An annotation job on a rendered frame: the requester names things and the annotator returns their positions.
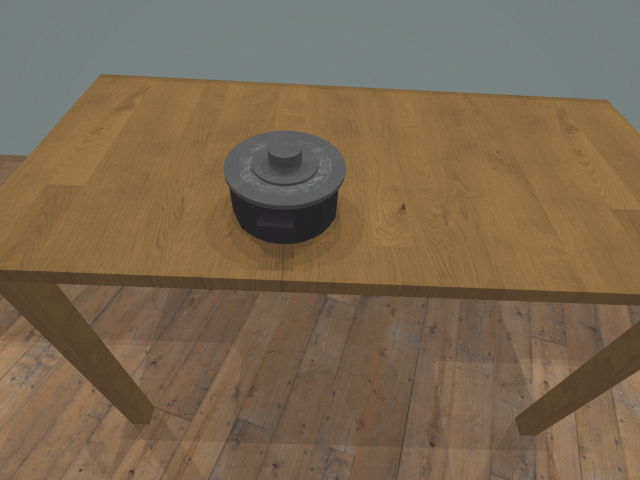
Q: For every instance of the pot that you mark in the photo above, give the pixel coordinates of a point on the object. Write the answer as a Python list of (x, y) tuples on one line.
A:
[(284, 226)]

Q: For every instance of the table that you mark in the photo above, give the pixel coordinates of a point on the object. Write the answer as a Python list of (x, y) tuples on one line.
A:
[(446, 195)]

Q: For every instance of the knob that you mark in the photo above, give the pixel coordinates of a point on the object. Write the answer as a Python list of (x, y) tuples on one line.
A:
[(284, 153)]

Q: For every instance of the lid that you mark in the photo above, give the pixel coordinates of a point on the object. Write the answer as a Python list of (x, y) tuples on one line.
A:
[(251, 177)]

